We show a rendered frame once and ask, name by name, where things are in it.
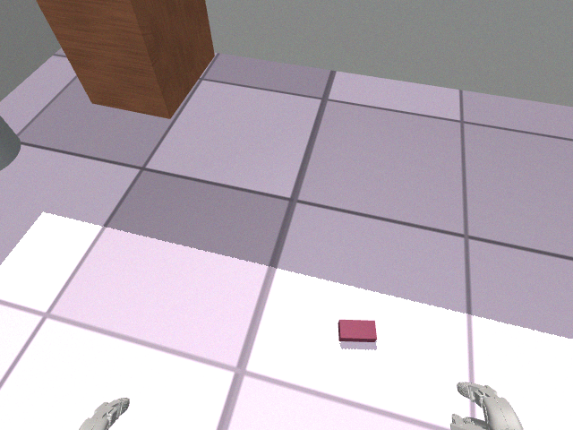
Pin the left robot hand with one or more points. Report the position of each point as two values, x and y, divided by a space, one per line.
106 415

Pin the right robot hand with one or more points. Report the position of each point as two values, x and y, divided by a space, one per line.
498 413

